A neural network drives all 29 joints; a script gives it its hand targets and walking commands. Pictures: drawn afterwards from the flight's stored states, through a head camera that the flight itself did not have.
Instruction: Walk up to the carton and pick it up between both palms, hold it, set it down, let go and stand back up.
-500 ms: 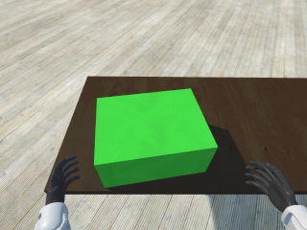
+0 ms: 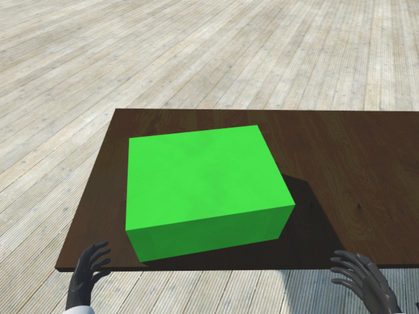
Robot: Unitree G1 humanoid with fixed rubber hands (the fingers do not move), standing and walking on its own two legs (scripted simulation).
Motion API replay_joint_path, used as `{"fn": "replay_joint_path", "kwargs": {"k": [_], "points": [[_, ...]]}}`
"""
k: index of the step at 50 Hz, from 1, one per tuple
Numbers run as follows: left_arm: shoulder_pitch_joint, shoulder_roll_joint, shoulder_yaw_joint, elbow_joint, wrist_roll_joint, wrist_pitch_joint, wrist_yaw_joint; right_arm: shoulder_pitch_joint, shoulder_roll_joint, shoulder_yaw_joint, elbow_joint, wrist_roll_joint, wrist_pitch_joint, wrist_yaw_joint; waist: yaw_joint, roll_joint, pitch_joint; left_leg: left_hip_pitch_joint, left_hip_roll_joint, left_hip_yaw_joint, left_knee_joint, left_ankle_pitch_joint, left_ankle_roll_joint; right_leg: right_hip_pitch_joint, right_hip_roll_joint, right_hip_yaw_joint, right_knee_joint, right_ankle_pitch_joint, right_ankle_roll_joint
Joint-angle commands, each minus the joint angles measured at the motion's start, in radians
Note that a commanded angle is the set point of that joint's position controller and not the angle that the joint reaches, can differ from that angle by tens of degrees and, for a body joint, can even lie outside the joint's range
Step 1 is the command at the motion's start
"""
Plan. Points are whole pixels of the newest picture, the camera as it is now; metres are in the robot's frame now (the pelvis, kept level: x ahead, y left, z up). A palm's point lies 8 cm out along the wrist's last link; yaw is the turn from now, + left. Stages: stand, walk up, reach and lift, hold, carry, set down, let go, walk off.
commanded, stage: set down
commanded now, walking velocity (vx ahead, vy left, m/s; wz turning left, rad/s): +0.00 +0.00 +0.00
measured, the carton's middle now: (203, 188) +0.41 +0.04 -0.02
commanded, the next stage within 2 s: let go in 1.16 s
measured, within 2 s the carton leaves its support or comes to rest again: neither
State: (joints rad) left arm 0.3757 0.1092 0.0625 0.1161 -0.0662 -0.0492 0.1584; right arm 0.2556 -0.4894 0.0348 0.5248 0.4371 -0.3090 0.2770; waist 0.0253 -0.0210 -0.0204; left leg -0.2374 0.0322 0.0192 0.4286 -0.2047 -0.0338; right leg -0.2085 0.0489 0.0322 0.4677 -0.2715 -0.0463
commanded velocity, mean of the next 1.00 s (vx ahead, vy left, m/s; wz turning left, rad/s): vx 0.00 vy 0.00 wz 0.00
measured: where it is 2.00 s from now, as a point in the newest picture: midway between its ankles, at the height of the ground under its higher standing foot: outside the picture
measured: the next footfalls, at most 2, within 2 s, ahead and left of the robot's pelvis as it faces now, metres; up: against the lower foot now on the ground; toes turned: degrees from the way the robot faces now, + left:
none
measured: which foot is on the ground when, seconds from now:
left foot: down 0.00-1.00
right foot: down 0.00-1.00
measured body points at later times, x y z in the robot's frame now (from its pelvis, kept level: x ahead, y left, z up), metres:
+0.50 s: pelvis +0.01 +0.01 +0.01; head +0.01 +0.02 +0.46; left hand +0.18 +0.24 -0.03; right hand +0.19 -0.24 -0.05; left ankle +0.01 +0.14 -0.74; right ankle -0.02 -0.09 -0.74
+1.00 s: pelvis +0.00 +0.02 +0.00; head -0.01 +0.00 +0.45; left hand +0.18 +0.25 -0.03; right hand +0.19 -0.19 -0.09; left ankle +0.01 +0.14 -0.74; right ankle -0.02 -0.09 -0.74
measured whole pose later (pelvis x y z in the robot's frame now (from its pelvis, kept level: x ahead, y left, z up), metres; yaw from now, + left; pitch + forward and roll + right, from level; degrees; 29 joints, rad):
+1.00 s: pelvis +0.00 +0.02 +0.00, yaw +1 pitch -5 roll +0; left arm 0.20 0.18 0.00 0.36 -0.05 0.06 -0.02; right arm 0.15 -0.17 -0.05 0.71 -0.04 -0.13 0.02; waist 0.06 0.05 0.05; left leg -0.11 0.00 0.00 0.37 -0.18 -0.01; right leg -0.06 0.02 0.01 0.38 -0.24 -0.02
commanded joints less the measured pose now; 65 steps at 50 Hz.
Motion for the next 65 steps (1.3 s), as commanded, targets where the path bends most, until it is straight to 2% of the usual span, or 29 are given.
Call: {"fn": "replay_joint_path", "kwargs": {"k": [1, 5, 6, 7, 8, 9, 13, 14, 15, 16, 20, 21, 22, 23, 24, 26, 27, 28, 31, 34, 35, 36, 37, 38, 39, 40, 43, 49, 65], "points": [[-0.018, 0.081, 0.037, -0.16, 0.011, -0.047, 0.003, -0.055, -0.227, -0.086, -0.121, -0.005, -0.044, -0.007, -0.003, -0.072, -0.059, 0.108, -0.051, 0.029, -0.028, 0.117, 0.012, -0.04, -0.047, 0.059, -0.143, 0.212, 0.009], [-0.02, 0.076, 0.026, -0.151, 0.012, -0.051, -0.002, -0.051, -0.223, -0.091, -0.128, -0.038, -0.054, -0.014, 0.0, -0.063, -0.083, 0.183, -0.047, 0.026, -0.037, 0.156, 0.014, -0.073, -0.025, 0.02, -0.146, 0.26, -0.006], [-0.015, 0.082, 0.021, -0.068, 0.011, -0.039, -0.02, -0.038, -0.19, -0.084, -0.079, -0.068, -0.039, -0.027, -0.026, -0.091, -0.031, 0.167, -0.053, 0.028, -0.029, 0.128, 0.02, -0.087, -0.035, 0.037, -0.16, 0.254, 0.002], [-0.04, 0.074, 0.022, -0.214, 0.002, -0.055, 0.004, -0.083, -0.221, -0.1, -0.171, -0.039, -0.052, -0.015, 0.019, -0.053, -0.091, 0.186, -0.04, 0.019, -0.045, 0.181, 0.012, -0.074, -0.018, 0.006, -0.144, 0.273, -0.008], [0.006, 0.096, 0.015, -0.068, 0.013, -0.037, -0.015, -0.022, -0.181, -0.082, -0.094, -0.073, -0.037, -0.029, -0.016, -0.074, -0.015, 0.178, -0.054, 0.036, -0.04, 0.15, 0.016, -0.067, -0.034, 0.033, -0.167, 0.269, 0.003], [-0.025, 0.096, 0.031, -0.159, 0.009, -0.043, -0.007, -0.064, -0.197, -0.093, -0.166, -0.067, -0.042, -0.029, 0.015, -0.06, -0.06, 0.186, -0.047, 0.027, -0.051, 0.175, 0.011, -0.063, -0.027, 0.02, -0.161, 0.279, 0.002], [-0.027, 0.096, 0.035, -0.08, 0.032, -0.018, -0.019, -0.036, -0.141, -0.077, -0.087, -0.099, -0.012, -0.043, 0.004, -0.048, -0.033, 0.201, -0.046, 0.035, -0.063, 0.142, 0.017, -0.062, -0.042, 0.027, -0.179, 0.219, 0.003], [-0.038, 0.083, 0.023, -0.185, 0.029, -0.025, -0.002, -0.067, -0.165, -0.103, -0.134, -0.084, -0.018, -0.037, 0.014, -0.026, -0.055, 0.215, -0.037, 0.023, -0.067, 0.188, 0.01, -0.057, -0.024, 0.002, -0.169, 0.235, -0.007], [-0.02, 0.081, 0.006, -0.035, 0.036, 0.002, -0.025, -0.03, -0.13, -0.089, -0.037, -0.126, 0.006, -0.051, -0.023, -0.038, 0.024, 0.217, -0.049, 0.033, -0.061, 0.162, 0.007, -0.075, -0.037, 0.028, -0.193, 0.221, -0.002], [-0.06, 0.081, 0.012, -0.077, 0.032, -0.003, -0.027, -0.08, -0.132, -0.096, -0.084, -0.134, 0.005, -0.05, 0.003, -0.037, -0.014, 0.216, -0.044, 0.027, -0.065, 0.161, 0.008, -0.094, -0.036, 0.016, -0.192, 0.203, -0.003], [0.002, 0.088, 0.026, -0.036, 0.057, -0.007, -0.04, -0.03, -0.109, -0.081, -0.052, -0.15, -0.01, -0.071, 0.004, -0.036, -0.045, 0.268, -0.047, 0.024, -0.063, 0.284, 0.0, -0.018, -0.024, 0.004, -0.188, 0.362, 0.008], [-0.027, 0.089, 0.025, -0.092, 0.056, -0.012, -0.034, -0.058, -0.102, -0.087, -0.083, -0.146, -0.015, -0.069, 0.013, -0.037, -0.057, 0.268, -0.041, 0.019, -0.071, 0.279, 0.004, -0.017, -0.021, -0.012, -0.189, 0.336, 0.009], [-0.018, 0.097, 0.015, 0.063, 0.055, 0.014, -0.061, -0.038, -0.054, -0.062, -0.015, -0.189, 0.009, -0.086, -0.02, -0.066, 0.021, 0.243, -0.055, 0.033, -0.067, 0.205, 0.011, -0.033, -0.048, 0.027, -0.215, 0.295, 0.02], [-0.024, 0.078, 0.016, -0.094, 0.055, 0.002, -0.039, -0.064, -0.092, -0.076, -0.101, -0.161, -0.005, -0.076, 0.036, -0.019, -0.061, 0.279, -0.036, 0.016, -0.082, 0.275, -0.001, -0.038, -0.024, -0.014, -0.198, 0.312, 0.007], [-0.012, 0.078, 0.0, 0.012, 0.064, 0.024, -0.049, -0.049, -0.067, -0.078, -0.022, -0.191, 0.009, -0.084, -0.004, -0.02, -0.007, 0.295, -0.04, 0.017, -0.07, 0.272, -0.009, -0.052, -0.025, -0.003, -0.216, 0.29, 0.007], [-0.009, 0.083, 0.007, 0.068, 0.065, 0.052, -0.07, -0.059, -0.051, -0.079, -0.007, -0.234, 0.027, -0.104, -0.005, -0.06, 0.042, 0.283, -0.042, 0.023, -0.072, 0.261, -0.006, -0.051, -0.028, 0.0, -0.231, 0.269, 0.014], [-0.033, 0.074, 0.005, -0.051, 0.048, 0.042, -0.057, -0.09, -0.067, -0.099, -0.101, -0.223, 0.014, -0.104, 0.021, -0.05, -0.035, 0.29, -0.033, 0.014, -0.077, 0.28, -0.01, -0.035, -0.018, -0.021, -0.222, 0.265, 0.014], [-0.034, 0.082, -0.012, 0.125, 0.056, 0.076, -0.084, -0.074, -0.02, -0.083, 0.02, -0.274, 0.047, -0.126, -0.023, -0.071, 0.066, 0.27, -0.045, 0.027, -0.078, 0.205, -0.006, -0.057, -0.036, 0.007, -0.247, 0.215, 0.023], [-0.072, 0.101, -0.009, 0.059, 0.061, 0.08, -0.083, -0.106, 0.011, -0.087, -0.037, -0.283, 0.06, -0.134, 0.02, -0.042, 0.047, 0.262, -0.037, 0.025, -0.098, 0.192, 0.002, -0.058, -0.029, -0.018, -0.239, 0.154, 0.017], [-0.082, 0.103, -0.018, 0.199, 0.066, 0.13, -0.11, -0.098, 0.065, -0.071, 0.016, -0.337, 0.109, -0.155, 0.003, -0.054, 0.119, 0.251, -0.042, 0.033, -0.108, 0.119, 0.009, -0.082, -0.044, -0.006, -0.265, 0.081, 0.018], [-0.115, 0.1, -0.016, 0.105, 0.053, 0.111, -0.096, -0.14, 0.04, -0.093, -0.064, -0.325, 0.092, -0.152, 0.035, -0.06, 0.039, 0.258, -0.031, 0.023, -0.101, 0.155, 0.01, -0.075, -0.031, -0.028, -0.245, 0.089, 0.018], [-0.086, 0.105, -0.022, 0.223, 0.051, 0.126, -0.115, -0.11, 0.074, -0.076, -0.002, -0.354, 0.103, -0.168, 0.001, -0.1, 0.083, 0.248, -0.041, 0.032, -0.086, 0.127, 0.015, -0.066, -0.042, -0.005, -0.256, 0.098, 0.029], [-0.126, 0.103, -0.017, 0.041, 0.033, 0.097, -0.092, -0.157, 0.041, -0.1, -0.141, -0.318, 0.076, -0.166, 0.047, -0.085, -0.005, 0.264, -0.03, 0.02, -0.084, 0.189, 0.01, -0.047, -0.026, -0.029, -0.235, 0.121, 0.029], [-0.082, 0.103, -0.029, 0.265, 0.045, 0.137, -0.122, -0.105, 0.082, -0.079, 0.016, -0.374, 0.102, -0.192, -0.016, -0.116, 0.103, 0.263, -0.04, 0.034, -0.082, 0.117, 0.013, -0.078, -0.04, -0.002, -0.263, 0.086, 0.038], [-0.144, 0.127, -0.003, 0.145, 0.045, 0.135, -0.113, -0.154, 0.074, -0.106, -0.07, -0.367, 0.098, -0.193, 0.026, -0.088, 0.055, 0.259, -0.035, 0.035, -0.096, 0.115, 0.016, -0.069, -0.031, -0.028, -0.252, 0.047, 0.032], [-0.123, 0.13, -0.025, 0.26, 0.049, 0.161, -0.131, -0.141, 0.108, -0.097, 0.003, -0.406, 0.111, -0.213, -0.004, -0.098, 0.112, 0.248, -0.037, 0.038, -0.087, 0.086, 0.014, -0.089, -0.035, -0.016, -0.257, 0.032, 0.04], [-0.173, 0.125, -0.043, 0.276, 0.052, 0.186, -0.151, -0.16, 0.142, -0.109, 0.032, -0.434, 0.134, -0.235, -0.002, -0.071, 0.12, 0.249, -0.032, 0.038, -0.093, 0.071, 0.015, -0.078, -0.031, -0.031, -0.256, -0.02, 0.035], [-0.237, 0.146, -0.057, 0.392, 0.036, 0.219, -0.169, -0.219, 0.188, -0.131, 0.056, -0.499, 0.156, -0.276, -0.023, -0.128, 0.147, 0.202, -0.033, 0.061, -0.116, -0.024, 0.045, -0.056, -0.026, -0.059, -0.244, -0.071, 0.048], [-0.275, 0.152, -0.065, 0.432, 0.046, 0.239, -0.191, -0.214, 0.213, -0.109, 0.061, -0.514, 0.172, -0.296, -0.017, -0.125, 0.177, 0.207, -0.038, 0.077, -0.099, -0.018, 0.043, -0.052, -0.042, -0.053, -0.24, -0.095, 0.049]]}}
